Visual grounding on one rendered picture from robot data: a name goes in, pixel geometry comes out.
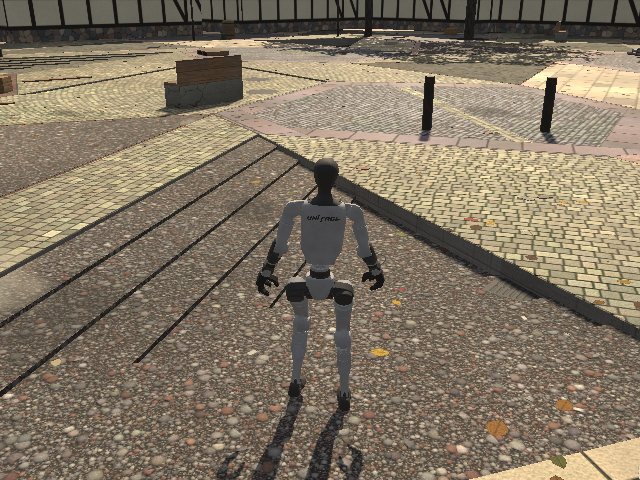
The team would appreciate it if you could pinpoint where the robot right forearm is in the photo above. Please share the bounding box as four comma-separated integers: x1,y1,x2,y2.
362,242,382,276

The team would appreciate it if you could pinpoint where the robot left hand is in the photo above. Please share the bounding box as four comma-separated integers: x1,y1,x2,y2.
256,271,279,296

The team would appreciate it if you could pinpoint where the left robot upper arm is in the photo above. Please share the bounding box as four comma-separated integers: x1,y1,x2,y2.
273,200,304,255

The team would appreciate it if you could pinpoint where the left robot foot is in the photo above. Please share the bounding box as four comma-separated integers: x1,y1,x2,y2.
288,376,306,397

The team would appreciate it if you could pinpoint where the robot right hand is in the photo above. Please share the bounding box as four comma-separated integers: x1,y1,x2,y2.
362,270,385,291

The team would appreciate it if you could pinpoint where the humanoid robot head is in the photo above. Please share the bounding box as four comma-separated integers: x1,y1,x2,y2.
307,158,341,206

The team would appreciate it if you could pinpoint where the right robot upper arm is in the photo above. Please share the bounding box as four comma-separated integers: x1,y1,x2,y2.
345,203,372,258

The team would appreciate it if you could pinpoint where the robot left forearm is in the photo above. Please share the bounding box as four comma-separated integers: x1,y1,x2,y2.
260,238,282,277

